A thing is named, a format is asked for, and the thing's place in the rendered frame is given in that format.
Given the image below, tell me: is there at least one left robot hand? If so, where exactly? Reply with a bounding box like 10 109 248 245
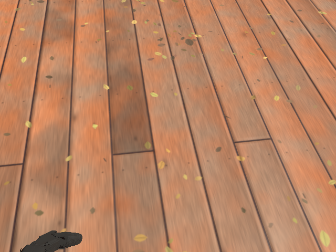
20 230 82 252

